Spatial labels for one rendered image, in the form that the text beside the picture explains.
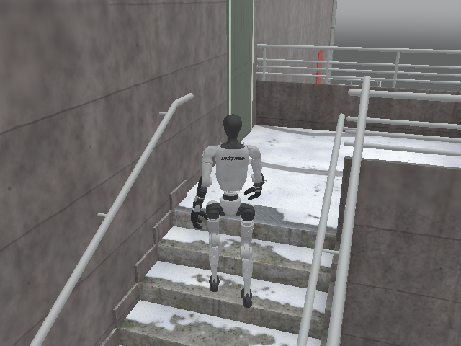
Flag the stairs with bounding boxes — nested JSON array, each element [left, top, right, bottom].
[[117, 210, 336, 346]]

